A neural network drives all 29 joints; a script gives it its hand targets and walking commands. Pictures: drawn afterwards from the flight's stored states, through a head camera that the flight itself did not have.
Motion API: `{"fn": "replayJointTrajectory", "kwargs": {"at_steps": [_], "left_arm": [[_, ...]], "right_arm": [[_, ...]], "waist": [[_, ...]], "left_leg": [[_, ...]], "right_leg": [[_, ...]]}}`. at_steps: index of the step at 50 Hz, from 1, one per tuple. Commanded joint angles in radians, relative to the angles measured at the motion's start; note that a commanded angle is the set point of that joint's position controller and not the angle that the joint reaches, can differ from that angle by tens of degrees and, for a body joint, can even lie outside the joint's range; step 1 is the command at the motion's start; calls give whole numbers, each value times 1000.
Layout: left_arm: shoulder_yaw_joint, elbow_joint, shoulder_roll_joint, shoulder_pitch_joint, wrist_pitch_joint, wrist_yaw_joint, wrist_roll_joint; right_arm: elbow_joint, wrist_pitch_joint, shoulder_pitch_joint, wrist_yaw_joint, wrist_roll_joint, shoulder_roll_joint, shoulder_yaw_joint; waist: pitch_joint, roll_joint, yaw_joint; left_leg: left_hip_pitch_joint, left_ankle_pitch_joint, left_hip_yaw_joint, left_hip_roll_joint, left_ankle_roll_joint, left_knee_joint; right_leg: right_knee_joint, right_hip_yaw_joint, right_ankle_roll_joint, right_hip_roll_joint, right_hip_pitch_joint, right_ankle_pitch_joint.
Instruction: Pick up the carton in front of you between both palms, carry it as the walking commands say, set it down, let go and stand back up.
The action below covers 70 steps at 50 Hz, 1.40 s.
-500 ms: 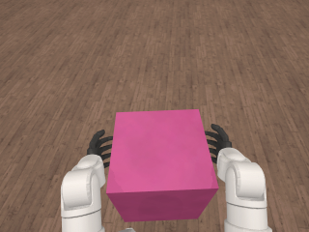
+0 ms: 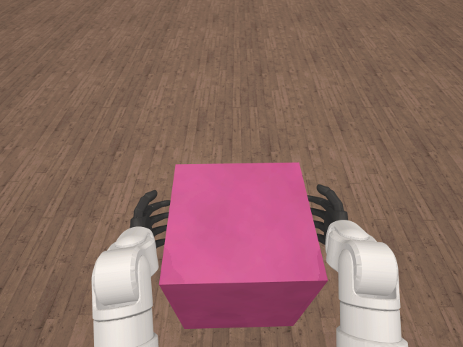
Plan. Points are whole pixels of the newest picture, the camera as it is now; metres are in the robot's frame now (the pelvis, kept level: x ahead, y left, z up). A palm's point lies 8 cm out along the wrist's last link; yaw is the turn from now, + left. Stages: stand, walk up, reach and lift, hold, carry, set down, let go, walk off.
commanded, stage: carry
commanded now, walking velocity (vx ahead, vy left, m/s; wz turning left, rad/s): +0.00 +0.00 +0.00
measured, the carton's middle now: (238, 250) +0.29 +0.00 +0.00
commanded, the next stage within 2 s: hold in 1.90 s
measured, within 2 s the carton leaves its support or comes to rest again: neither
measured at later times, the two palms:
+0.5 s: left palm (153, 266) +0.23 +0.13 +0.08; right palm (357, 260) +0.23 -0.17 +0.08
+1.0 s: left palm (159, 291) +0.21 +0.12 +0.04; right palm (355, 285) +0.20 -0.17 +0.04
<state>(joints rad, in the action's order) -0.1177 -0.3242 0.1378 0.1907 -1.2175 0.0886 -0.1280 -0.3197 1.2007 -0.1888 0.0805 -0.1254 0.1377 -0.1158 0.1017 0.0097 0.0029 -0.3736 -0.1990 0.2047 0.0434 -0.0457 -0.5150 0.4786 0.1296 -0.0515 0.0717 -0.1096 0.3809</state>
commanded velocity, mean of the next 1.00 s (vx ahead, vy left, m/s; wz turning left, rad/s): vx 0.00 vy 0.00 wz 0.00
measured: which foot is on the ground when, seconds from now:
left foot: down 0.00-1.00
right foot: down 0.00-1.00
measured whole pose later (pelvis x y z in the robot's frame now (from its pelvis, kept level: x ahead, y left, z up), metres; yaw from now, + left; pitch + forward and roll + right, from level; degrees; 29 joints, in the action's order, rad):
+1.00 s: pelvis -0.07 -0.02 -0.01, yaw -1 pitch +1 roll +0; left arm -0.13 0.07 0.14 0.18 -0.89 0.04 -0.23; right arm 0.07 0.87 -0.18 0.03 -0.23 0.14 -0.14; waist 0.10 0.00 0.00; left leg -0.40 -0.12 0.18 0.10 -0.02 -0.51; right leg 0.55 0.19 0.02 0.04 -0.17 0.39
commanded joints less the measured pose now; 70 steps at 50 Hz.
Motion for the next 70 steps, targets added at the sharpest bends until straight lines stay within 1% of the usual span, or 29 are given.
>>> {"fn": "replayJointTrajectory", "kwargs": {"at_steps": [1,4,5,6,8,10,11,13,15,16,17,20,23,27,33,38,45,49,54,57,61,65,70], "left_arm": [[719,-61,919,426,2,-259,424],[713,-49,907,409,1,-263,420],[712,-48,906,411,2,-264,420],[712,-49,906,415,2,-265,420],[713,-53,905,427,2,-265,421],[714,-55,903,433,1,-265,422],[715,-55,901,435,0,-265,423],[716,-52,896,439,-3,-266,424],[718,-52,893,444,-5,-267,426],[719,-51,894,449,-4,-268,427],[720,-53,899,456,-2,-268,428],[720,-52,901,468,-3,-268,428],[721,-18,900,457,2,-269,417],[720,43,907,451,29,-273,393],[705,104,918,472,115,-278,354],[675,147,896,453,187,-275,313],[594,249,854,438,312,-273,228],[530,334,854,464,400,-275,172],[436,468,879,523,515,-285,107],[423,516,911,555,567,-294,95],[445,521,939,558,586,-301,103],[508,463,946,525,550,-298,140],[501,441,913,489,515,-293,138]], "right_arm": [[-56,9,-423,-246,419,917,725],[-49,11,-408,-246,409,909,725],[-48,11,-411,-246,408,909,726],[-49,12,-417,-247,409,909,728],[-50,13,-429,-250,414,910,730],[-47,14,-432,-251,416,908,729],[-45,14,-430,-251,415,906,728],[-35,15,-423,-250,411,904,723],[-28,15,-417,-250,405,905,719],[-30,15,-422,-250,405,906,719],[-41,16,-437,-252,409,908,722],[-39,17,-455,-255,416,911,725],[-9,14,-443,-259,407,906,726],[50,-12,-436,-266,384,908,721],[112,-97,-453,-275,347,911,695],[160,-169,-438,-274,305,884,660],[266,-299,-425,-274,222,840,579],[348,-387,-448,-279,168,838,514],[485,-504,-516,-291,106,862,423],[537,-555,-549,-299,91,896,409],[543,-573,-546,-303,93,924,425],[480,-535,-502,-299,127,930,484],[453,-499,-467,-292,127,896,480]], "waist": [[334,-16,-7],[313,47,-8],[301,56,-9],[289,57,-9],[277,43,-9],[276,25,-9],[275,19,-8],[268,16,-7],[256,23,-7],[247,26,-6],[237,29,-6],[221,16,-6],[208,3,-6],[179,0,-4],[153,-2,-4],[170,-6,-4],[178,-11,-3],[180,-13,-2],[193,-15,-3],[210,-17,-3],[237,-17,-4],[253,-14,-5],[246,-8,-6]], "left_leg": [[315,791,-116,120,-24,-53],[203,573,-79,87,3,-62],[188,529,-69,79,11,-60],[188,512,-64,75,16,-57],[213,547,-67,84,14,-58],[232,591,-79,102,6,-64],[230,588,-83,109,4,-67],[206,526,-85,112,4,-73],[172,425,-79,107,8,-78],[168,385,-75,106,11,-73],[179,364,-76,109,13,-63],[192,372,-86,120,12,-47],[191,348,-96,125,13,-29],[177,280,-101,125,18,-5],[166,190,-108,124,24,28],[169,196,-111,126,26,36],[166,199,-115,127,27,41],[167,185,-117,127,28,44],[171,185,-118,124,29,47],[180,206,-118,123,28,43],[191,259,-116,124,23,30],[194,309,-111,128,18,14],[184,313,-103,126,18,7]], "right_leg": [[-35,-22,-4,48,15,-573],[23,-26,10,94,86,-822],[32,-23,15,102,83,-860],[36,-19,18,105,70,-865],[39,-10,19,100,32,-808],[32,-5,18,93,8,-712],[25,-6,20,92,7,-677],[18,-6,26,100,17,-658],[18,-3,36,114,28,-669],[21,-1,43,120,16,-655],[20,-2,49,120,-11,-613],[2,0,50,104,-44,-473],[-15,-7,54,96,-66,-363],[-41,-19,61,95,-95,-274],[-76,-37,71,95,-128,-173],[-76,-42,76,90,-129,-165],[-70,-42,79,86,-140,-151],[-69,-44,80,84,-149,-133],[-60,-45,83,79,-143,-127],[-48,-44,83,77,-133,-146],[-25,-39,82,76,-117,-194],[-7,-33,79,79,-110,-248],[-2,-30,77,81,-113,-272]]}}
